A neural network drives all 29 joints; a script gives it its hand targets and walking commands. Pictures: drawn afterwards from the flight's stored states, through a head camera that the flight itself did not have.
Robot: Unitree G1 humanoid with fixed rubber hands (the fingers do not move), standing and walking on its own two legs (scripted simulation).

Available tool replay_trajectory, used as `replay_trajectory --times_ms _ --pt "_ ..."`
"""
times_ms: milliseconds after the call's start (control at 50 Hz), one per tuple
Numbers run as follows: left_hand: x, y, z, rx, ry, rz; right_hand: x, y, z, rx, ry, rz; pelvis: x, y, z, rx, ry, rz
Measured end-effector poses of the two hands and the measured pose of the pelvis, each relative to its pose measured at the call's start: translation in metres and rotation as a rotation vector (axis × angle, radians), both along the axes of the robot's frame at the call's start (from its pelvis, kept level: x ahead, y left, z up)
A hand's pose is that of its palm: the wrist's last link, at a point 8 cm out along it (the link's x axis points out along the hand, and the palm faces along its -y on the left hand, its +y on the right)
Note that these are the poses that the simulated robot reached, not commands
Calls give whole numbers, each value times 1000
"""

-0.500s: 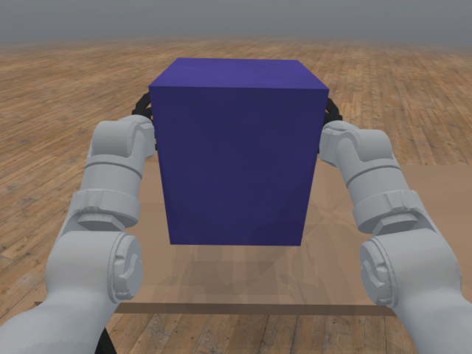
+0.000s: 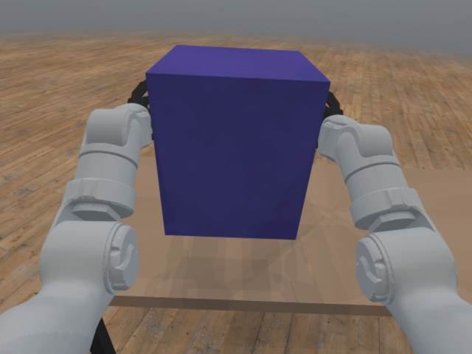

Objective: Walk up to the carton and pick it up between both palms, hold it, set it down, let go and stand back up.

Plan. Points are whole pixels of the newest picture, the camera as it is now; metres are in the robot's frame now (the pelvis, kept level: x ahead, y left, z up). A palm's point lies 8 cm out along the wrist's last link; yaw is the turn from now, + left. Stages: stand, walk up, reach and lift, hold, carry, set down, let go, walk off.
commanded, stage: hold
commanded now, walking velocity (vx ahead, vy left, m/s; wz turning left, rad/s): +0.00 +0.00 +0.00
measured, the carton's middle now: (234, 139) +0.40 +0.01 +0.26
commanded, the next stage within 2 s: none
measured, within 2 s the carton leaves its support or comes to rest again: neither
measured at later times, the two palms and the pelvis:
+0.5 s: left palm (151, 128) +0.39 +0.15 +0.28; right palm (336, 138) +0.39 -0.16 +0.28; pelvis +0.01 +0.00 +0.00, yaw -1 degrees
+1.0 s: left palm (141, 117) +0.39 +0.16 +0.30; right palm (336, 128) +0.38 -0.15 +0.30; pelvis -0.01 -0.01 +0.00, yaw +0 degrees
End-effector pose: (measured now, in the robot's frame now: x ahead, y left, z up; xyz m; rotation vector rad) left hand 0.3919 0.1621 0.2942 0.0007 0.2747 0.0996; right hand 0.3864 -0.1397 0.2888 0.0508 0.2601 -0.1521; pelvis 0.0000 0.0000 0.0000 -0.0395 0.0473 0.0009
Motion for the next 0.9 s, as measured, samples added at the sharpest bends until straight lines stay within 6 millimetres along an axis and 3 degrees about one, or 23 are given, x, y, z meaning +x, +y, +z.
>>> replay_trajectory --times_ms 420,900 --pt "5 -14 -16 46 22 -21 3 -14 -14 -19 29 -5 10 3 1 -2 -3 -20" --pt "-8 -10 10 -5 -10 5 -8 -10 7 -12 -2 6 -3 -5 1 8 -5 -3"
